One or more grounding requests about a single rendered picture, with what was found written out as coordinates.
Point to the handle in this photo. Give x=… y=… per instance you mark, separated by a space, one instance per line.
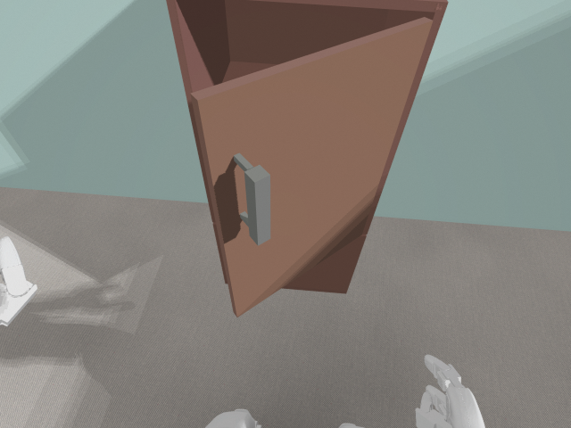
x=257 y=187

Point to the left robot hand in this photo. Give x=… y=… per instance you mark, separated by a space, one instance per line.
x=17 y=292

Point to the cupboard door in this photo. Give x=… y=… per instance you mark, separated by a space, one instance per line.
x=322 y=126

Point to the right robot hand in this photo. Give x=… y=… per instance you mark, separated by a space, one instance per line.
x=457 y=408

